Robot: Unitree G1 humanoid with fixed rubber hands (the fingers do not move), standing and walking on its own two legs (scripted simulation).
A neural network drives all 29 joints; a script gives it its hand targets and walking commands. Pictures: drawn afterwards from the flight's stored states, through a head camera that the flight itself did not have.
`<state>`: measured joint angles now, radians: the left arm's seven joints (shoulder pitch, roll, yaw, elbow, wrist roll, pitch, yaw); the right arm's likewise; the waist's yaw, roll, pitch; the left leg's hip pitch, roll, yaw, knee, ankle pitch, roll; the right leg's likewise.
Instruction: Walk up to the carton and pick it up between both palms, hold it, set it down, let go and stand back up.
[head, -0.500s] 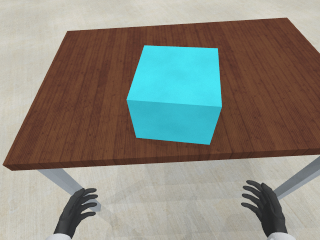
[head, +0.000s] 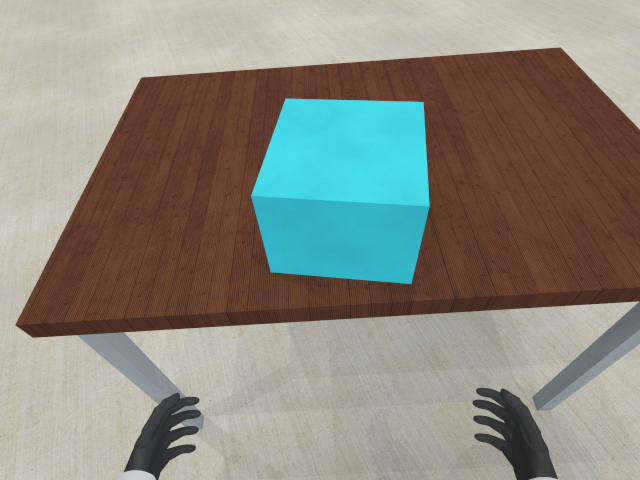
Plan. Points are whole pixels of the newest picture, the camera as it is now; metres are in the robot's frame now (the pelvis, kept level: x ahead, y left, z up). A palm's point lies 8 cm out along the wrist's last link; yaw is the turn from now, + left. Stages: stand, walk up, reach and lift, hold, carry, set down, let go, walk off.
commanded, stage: let go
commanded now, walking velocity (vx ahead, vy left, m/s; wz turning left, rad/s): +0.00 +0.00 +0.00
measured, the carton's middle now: (346, 188) +0.54 -0.02 +0.04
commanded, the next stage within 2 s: stand in 0.42 s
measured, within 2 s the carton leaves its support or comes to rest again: neither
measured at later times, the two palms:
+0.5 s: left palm (154, 456) +0.18 +0.24 -0.07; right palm (521, 458) +0.17 -0.21 -0.08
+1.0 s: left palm (143, 453) +0.19 +0.26 -0.06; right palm (571, 455) +0.18 -0.27 -0.08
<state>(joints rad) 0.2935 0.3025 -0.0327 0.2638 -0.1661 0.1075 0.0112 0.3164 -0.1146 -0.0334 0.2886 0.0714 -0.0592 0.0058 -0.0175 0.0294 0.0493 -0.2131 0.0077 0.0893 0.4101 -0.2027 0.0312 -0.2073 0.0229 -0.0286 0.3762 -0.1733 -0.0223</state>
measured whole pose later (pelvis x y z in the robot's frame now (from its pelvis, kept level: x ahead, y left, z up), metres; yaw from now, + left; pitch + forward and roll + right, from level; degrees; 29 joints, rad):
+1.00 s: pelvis +0.04 -0.01 +0.00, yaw +0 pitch +3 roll +0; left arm 0.27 0.29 0.03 0.57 -0.05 -0.01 0.01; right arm 0.22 -0.29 -0.03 0.68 0.01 -0.04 0.03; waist -0.02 0.02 -0.10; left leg -0.20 0.01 0.09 0.41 -0.26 0.03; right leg -0.22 0.02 -0.03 0.43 -0.25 -0.03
